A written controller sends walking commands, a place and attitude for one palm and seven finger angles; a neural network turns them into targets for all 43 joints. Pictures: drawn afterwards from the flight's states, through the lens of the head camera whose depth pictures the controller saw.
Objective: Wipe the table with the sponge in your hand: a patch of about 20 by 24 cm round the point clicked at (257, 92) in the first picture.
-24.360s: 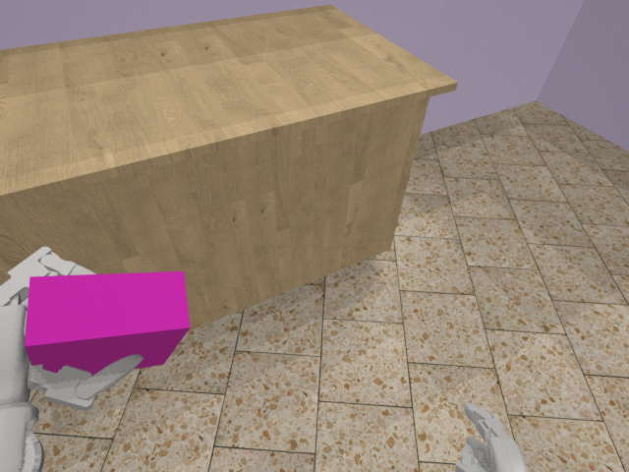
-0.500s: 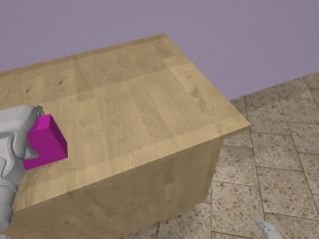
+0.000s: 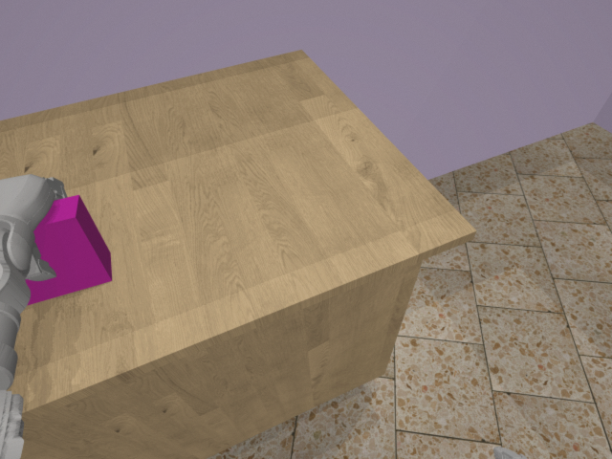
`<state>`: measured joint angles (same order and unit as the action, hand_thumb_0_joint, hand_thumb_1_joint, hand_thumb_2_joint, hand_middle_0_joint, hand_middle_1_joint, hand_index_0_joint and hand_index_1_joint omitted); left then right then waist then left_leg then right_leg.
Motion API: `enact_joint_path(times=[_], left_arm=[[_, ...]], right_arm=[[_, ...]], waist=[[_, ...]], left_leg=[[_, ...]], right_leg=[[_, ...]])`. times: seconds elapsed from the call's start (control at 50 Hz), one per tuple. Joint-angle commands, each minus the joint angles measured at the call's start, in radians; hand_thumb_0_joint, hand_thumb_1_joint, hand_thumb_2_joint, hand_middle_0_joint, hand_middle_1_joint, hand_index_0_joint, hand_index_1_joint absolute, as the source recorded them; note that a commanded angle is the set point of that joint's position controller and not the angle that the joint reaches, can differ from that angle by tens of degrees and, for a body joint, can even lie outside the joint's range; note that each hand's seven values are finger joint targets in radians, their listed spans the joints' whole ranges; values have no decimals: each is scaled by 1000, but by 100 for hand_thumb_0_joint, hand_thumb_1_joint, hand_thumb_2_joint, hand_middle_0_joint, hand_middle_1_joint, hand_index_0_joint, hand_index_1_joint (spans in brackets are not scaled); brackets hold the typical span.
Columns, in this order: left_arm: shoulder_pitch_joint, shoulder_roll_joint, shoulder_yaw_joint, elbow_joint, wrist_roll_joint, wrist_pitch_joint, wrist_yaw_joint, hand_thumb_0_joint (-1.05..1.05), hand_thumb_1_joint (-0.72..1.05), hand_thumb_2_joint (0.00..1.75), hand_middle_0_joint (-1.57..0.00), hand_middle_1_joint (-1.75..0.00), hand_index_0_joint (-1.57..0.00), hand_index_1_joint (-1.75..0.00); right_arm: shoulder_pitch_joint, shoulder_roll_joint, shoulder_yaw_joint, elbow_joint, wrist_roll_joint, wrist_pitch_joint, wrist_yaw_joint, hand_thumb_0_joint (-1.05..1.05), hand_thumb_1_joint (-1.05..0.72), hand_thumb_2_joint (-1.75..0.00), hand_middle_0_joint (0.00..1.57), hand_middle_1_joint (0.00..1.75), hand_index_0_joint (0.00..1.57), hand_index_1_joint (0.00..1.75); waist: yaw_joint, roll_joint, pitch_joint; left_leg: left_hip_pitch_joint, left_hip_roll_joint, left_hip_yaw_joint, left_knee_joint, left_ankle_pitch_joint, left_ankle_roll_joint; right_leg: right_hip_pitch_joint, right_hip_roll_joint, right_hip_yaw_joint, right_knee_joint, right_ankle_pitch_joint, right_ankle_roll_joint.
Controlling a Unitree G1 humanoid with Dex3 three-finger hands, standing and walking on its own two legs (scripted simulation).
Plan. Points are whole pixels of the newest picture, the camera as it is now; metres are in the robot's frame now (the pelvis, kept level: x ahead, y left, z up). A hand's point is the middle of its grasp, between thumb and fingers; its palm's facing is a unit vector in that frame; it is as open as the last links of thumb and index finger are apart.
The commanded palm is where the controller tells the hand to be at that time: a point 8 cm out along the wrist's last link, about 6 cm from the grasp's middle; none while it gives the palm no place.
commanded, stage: wipe forward along the first lane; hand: left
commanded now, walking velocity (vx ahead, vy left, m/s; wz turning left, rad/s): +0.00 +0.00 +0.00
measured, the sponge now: (48, 263) +0.33 +0.39 +0.07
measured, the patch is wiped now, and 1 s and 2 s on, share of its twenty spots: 0.05 0.30 0.45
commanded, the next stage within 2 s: slide across to the middle lane in 0.36 s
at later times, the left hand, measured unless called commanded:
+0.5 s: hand (32, 206) +0.39 +0.42 +0.12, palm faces -0.17 +0.00 -0.99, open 10.0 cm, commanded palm +0.39 +0.40 +0.16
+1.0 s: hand (89, 190) +0.43 +0.36 +0.12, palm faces -0.03 +0.00 -1.00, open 10.0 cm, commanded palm +0.40 +0.35 +0.17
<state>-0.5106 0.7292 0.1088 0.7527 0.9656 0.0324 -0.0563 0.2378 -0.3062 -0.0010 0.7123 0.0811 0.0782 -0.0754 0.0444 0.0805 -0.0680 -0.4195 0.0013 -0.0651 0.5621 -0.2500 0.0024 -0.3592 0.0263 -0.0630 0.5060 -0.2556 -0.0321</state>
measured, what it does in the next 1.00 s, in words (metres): shifts its weight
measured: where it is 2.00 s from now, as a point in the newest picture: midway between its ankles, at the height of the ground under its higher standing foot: outside the picture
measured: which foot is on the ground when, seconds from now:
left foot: down 0.00-1.00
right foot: down 0.00-1.00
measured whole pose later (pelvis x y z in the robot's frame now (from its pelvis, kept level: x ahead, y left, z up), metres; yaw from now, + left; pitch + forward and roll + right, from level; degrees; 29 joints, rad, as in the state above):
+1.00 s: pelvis +0.04 +0.03 +0.01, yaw +0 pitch +7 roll -1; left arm -0.58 0.58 -0.02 0.62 0.97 0.21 0.00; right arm 0.16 -0.27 0.01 0.69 0.07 0.08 -0.03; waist 0.04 0.08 -0.07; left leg -0.35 -0.04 -0.05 0.50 -0.27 0.04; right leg -0.28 -0.01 -0.04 0.42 -0.27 0.00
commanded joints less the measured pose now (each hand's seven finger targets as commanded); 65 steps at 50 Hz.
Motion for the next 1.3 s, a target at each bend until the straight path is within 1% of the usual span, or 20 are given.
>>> enact_joint_path(times=[0.0, 0.12, 0.2, 0.22, 0.24, 0.3, 0.32, 0.4, 0.42, 0.46, 0.56, 0.6, 0.62, 0.66, 0.72, 0.8, 0.92, 1.16, 1.22, 1.28], left_arm=[[-261, 277, 47, -55, 45, -6, 46, 0, 10, 130, -120, -160, -120, -160], [-312, 345, 91, 4, 39, -26, 62, 0, 10, 130, -120, -160, -120, -160], [-319, 365, 96, 53, 63, -29, 66, 0, 10, 130, -120, -160, -120, -160], [-339, 396, 105, 65, 54, -23, 60, 0, 10, 130, -120, -160, -120, -160], [-364, 360, 71, 58, 69, -28, 56, 0, 10, 130, -120, -160, -120, -160], [-403, 361, 52, 82, 85, -31, 50, 0, 10, 130, -120, -160, -120, -160], [-431, 411, 78, 106, 74, -29, 46, 0, 10, 130, -120, -160, -120, -160], [-464, 410, 71, 125, 106, -55, 45, 0, 10, 130, -120, -160, -120, -160], [-468, 437, 85, 132, 93, -57, 41, 0, 10, 130, -120, -160, -120, -160], [-448, 323, 16, 78, 94, -77, 42, 0, 10, 130, -120, -160, -120, -160], [-431, 265, 21, -42, 28, -84, 70, 0, 10, 130, -120, -160, -120, -160], [-445, 223, -4, -70, -1, -65, 85, 0, 10, 130, -120, -160, -120, -160], [-457, 245, 14, -57, -25, -44, 85, 0, 10, 130, -120, -160, -120, -160], [-505, 205, -34, -89, -9, -15, 89, 0, 10, 130, -120, -160, -120, -160], [-556, 206, -41, -209, 3, 23, 89, 0, 10, 130, -120, -160, -120, -160], [-481, 129, -79, -243, -12, 94, 79, 0, 10, 130, -120, -160, -120, -160], [-401, 186, 11, -302, 15, 187, 91, 0, 10, 130, -120, -160, -120, -160], [-449, 52, -120, -354, 23, 265, 42, 0, 10, 130, -120, -160, -120, -160], [-430, 103, -76, -315, 25, 261, 30, 0, 10, 130, -120, -160, -120, -160], [-365, 84, -86, -330, 31, 248, 22, 0, 10, 130, -120, -160, -120, -160]], right_arm=[[-21, -140, -54, -116, -4, -33, -5, 0, -90, -90, 20, 30, 20, 30], [-11, -152, -58, -106, 0, -30, -4, 0, -90, -90, 20, 30, 20, 30], [19, -153, -60, -91, -3, -18, -2, 0, -90, -90, 20, 30, 20, 30], [3, -161, -57, -97, 2, -20, 2, 0, -90, -90, 20, 30, 20, 30], [25, -155, -57, -90, -2, -17, 0, 0, -90, -90, 20, 30, 20, 30], [36, -156, -56, -90, -2, -15, -1, 0, -90, -90, 20, 30, 20, 30], [28, -167, -58, -91, 3, -21, 3, 0, -90, -90, 20, 30, 20, 30], [75, -164, -60, -79, -5, -11, -3, 0, -90, -90, 20, 30, 20, 30], [66, -171, -61, -84, -1, -14, 1, 0, -90, -90, 20, 30, 20, 30], [79, -152, -66, -91, -7, -11, 2, 0, -90, -90, 20, 30, 20, 30], [63, -141, -77, -89, -5, -15, 3, 0, -90, -90, 20, 30, 20, 30], [45, -138, -74, -86, 0, -18, 3, 0, -90, -90, 20, 30, 20, 30], [19, -145, -69, -86, 6, -25, 6, 0, -90, -90, 20, 30, 20, 30], [20, -139, -66, -71, 4, -25, 3, 0, -90, -90, 20, 30, 20, 30], [-14, -132, -60, -88, 2, -40, 7, 0, -90, -90, 20, 30, 20, 30], [-39, -122, -54, -104, -3, -41, 18, 0, -90, -90, 20, 30, 20, 30], [-91, -120, -40, -133, -14, -36, 33, 0, -90, -90, 20, 30, 20, 30], [-115, -110, -30, -153, -12, -26, 31, 0, -90, -90, 20, 30, 20, 30], [-123, -114, -24, -150, -10, -26, 22, 0, -90, -90, 20, 30, 20, 30], [-115, -116, -32, -152, -13, -19, 23, 0, -90, -90, 20, 30, 20, 30]], waist=[[-24, -64, -161], [-17, -66, -187], [-34, -83, -185], [-20, -57, -186], [-44, -59, -176], [-52, -42, -174], [-35, -37, -184], [-62, -37, -190], [-41, -22, -217], [-58, -9, -246], [-45, -1, -303], [-55, -3, -274], [-37, -14, -264], [-63, 1, -252], [-47, 53, -314], [-40, 16, -295], [6, 13, -328], [-34, -14, -320], [-22, -25, -285], [-19, -32, -311]], left_leg=[[79, -51, 40, -63, 79, 69], [60, -55, 37, -61, 113, 67], [51, -49, 48, -53, 113, 71], [40, -57, 39, -60, 132, 66], [55, -48, 44, -58, 113, 71], [57, -47, 39, -63, 90, 70], [50, -54, 26, -68, 119, 63], [61, -40, 34, -52, 118, 69], [61, -49, 20, -57, 164, 62], [110, -37, 32, -42, 179, 68], [195, -25, 13, -44, 261, 65], [202, -23, 6, -57, 247, 62], [192, -30, -6, -72, 264, 57], [220, -25, 1, -80, 238, 60], [292, -21, -28, -88, 337, 45], [309, -21, -29, -83, 414, 35], [310, -18, -15, -81, 559, 22], [336, -28, 5, -61, 546, 43], [296, -37, 18, -78, 459, 53], [299, -38, 23, -72, 469, 55]], right_leg=[[49, 5, 41, -97, 88, -24], [64, 3, 44, -91, 131, -29], [69, 4, 47, -90, 144, -21], [75, 4, 47, -90, 158, -30], [53, 8, 44, -88, 134, -24], [29, 10, 43, -97, 94, -26], [36, 9, 39, -98, 116, -36], [13, 14, 41, -92, 115, -31], [25, 15, 38, -89, 144, -42], [16, 19, 38, -81, 155, -35], [32, 20, 30, -81, 191, -38], [25, 17, 25, -90, 177, -36], [33, 15, 18, -95, 183, -40], [24, 14, 20, -97, 164, -33], [49, 15, 14, -90, 194, -46], [86, 12, 1, -93, 238, -40], [158, 9, 2, -81, 329, -45], [164, 4, -2, -80, 392, -36], [186, 3, 9, -90, 388, -43], [207, 0, 6, -83, 409, -38]])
